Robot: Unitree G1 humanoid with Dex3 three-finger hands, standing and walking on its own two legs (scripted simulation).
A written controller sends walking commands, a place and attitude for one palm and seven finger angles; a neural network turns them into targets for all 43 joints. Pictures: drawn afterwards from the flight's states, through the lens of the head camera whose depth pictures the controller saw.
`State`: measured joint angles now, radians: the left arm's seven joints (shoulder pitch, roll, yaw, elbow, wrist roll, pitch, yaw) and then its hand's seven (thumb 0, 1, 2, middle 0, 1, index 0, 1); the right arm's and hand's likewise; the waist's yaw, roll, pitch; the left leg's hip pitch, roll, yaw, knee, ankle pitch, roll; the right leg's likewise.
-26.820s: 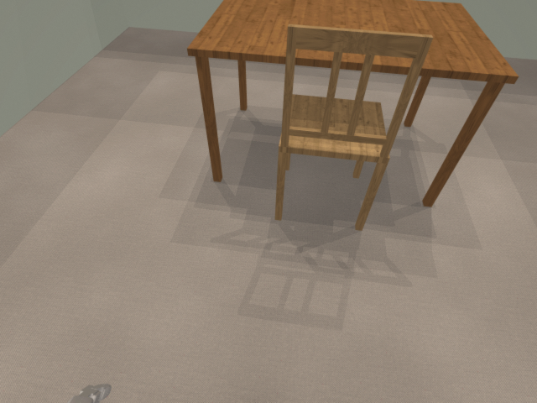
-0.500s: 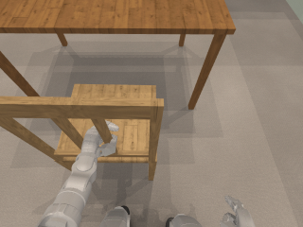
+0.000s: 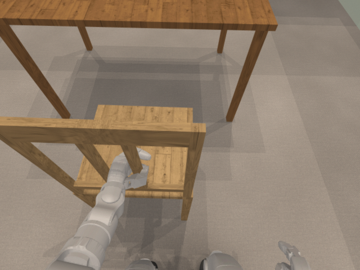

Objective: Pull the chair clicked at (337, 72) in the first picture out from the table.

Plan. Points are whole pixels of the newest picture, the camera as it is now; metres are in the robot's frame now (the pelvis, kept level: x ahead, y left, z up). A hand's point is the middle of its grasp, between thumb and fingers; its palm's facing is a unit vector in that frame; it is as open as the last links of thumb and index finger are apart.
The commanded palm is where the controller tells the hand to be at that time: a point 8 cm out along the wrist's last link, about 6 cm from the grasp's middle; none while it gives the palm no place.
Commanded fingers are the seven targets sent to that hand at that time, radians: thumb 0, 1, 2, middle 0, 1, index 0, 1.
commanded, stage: step backward, pulling the chair out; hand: left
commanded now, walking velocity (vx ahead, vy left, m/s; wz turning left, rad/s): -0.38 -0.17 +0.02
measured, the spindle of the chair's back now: (101, 167) +0.36 +0.22 -0.08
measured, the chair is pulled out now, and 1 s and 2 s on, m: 0.43 0.60 0.60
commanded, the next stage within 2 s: stop walking, hand still on the chair in 0.34 s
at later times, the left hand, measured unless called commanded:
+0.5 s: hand (140, 226) +0.21 +0.10 -0.07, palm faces -0.06 -0.99 -0.15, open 5.5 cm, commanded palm +0.20 +0.15 -0.05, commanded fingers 0.00 0.90 0.90 -0.50 -1.45 -0.50 -1.45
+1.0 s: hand (137, 254) +0.16 +0.10 -0.07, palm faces -0.07 -0.98 -0.16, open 5.7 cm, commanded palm +0.14 +0.15 -0.05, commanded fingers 0.00 0.90 0.90 -0.50 -1.45 -0.50 -1.45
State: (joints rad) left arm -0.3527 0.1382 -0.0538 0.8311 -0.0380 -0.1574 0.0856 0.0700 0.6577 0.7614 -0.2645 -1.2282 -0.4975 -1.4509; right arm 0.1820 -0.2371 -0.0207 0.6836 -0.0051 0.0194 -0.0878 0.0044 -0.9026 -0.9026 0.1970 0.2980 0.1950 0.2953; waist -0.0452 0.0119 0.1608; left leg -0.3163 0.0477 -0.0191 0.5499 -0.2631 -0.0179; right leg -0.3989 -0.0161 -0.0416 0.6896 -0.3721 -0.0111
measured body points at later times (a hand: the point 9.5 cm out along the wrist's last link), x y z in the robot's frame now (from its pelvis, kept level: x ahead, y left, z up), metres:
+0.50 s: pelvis -0.12 -0.01 -0.01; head -0.05 -0.01 +0.44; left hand +0.21 +0.15 -0.06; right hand -0.01 -0.28 -0.12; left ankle -0.08 +0.12 -0.74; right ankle -0.03 -0.15 -0.73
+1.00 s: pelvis -0.12 -0.02 +0.00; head -0.11 -0.02 +0.45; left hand +0.16 +0.15 -0.06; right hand -0.05 -0.25 -0.13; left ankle -0.08 +0.12 -0.74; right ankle -0.06 -0.15 -0.74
